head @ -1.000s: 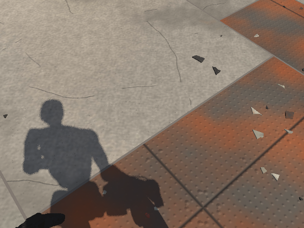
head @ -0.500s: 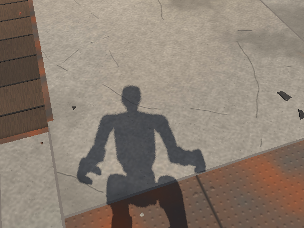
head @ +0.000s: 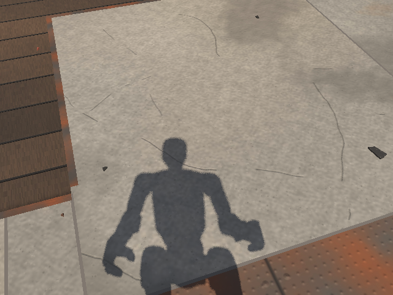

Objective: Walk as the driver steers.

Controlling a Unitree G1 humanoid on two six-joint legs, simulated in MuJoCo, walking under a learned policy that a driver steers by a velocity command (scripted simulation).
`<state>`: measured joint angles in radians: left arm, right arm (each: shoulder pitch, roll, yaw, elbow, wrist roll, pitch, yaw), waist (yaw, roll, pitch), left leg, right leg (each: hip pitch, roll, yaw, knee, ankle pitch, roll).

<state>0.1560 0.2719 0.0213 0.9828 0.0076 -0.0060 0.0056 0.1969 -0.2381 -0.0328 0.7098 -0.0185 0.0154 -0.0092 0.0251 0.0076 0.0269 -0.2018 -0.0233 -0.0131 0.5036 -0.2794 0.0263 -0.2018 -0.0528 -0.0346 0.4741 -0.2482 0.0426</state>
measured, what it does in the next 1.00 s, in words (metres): walks ahead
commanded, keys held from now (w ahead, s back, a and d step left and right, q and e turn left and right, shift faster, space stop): no key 0.36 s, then w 0.64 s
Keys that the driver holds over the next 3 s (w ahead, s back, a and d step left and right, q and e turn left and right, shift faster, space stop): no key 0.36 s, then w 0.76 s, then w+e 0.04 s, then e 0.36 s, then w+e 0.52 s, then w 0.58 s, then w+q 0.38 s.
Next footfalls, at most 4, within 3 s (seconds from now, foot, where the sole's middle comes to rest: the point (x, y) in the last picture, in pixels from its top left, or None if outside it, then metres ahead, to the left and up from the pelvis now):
1.12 left None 0.46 0.08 -0.77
1.60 right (257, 278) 0.58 -0.16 -0.77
2.06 left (212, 215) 0.83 -0.01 -0.77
2.54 right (305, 195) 0.93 -0.39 -0.77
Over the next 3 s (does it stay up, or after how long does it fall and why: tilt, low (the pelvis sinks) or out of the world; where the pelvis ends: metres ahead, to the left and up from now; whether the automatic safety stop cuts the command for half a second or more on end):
stays up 1.07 -0.34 -0.01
